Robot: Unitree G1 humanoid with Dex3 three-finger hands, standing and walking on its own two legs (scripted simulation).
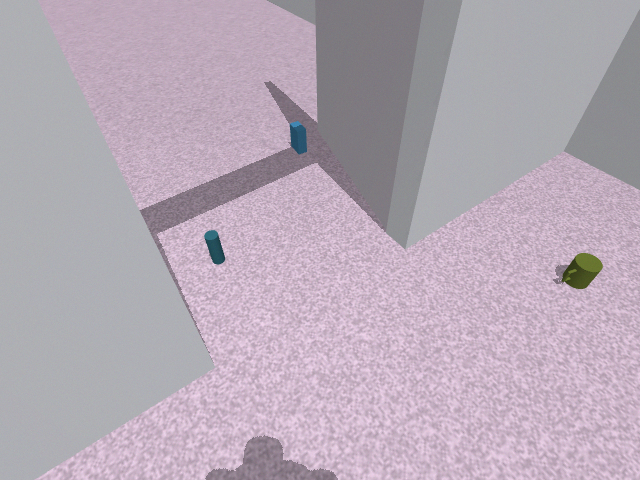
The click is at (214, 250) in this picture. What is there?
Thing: slim round
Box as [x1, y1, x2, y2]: [204, 230, 224, 263]
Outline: 207,231 204,237 212,260 214,263 221,263 224,260 224,256 217,232 214,230
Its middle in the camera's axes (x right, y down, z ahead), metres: -0.41 +0.03 +1.57
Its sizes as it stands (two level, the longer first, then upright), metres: 0.053 0.053 0.149
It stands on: the floor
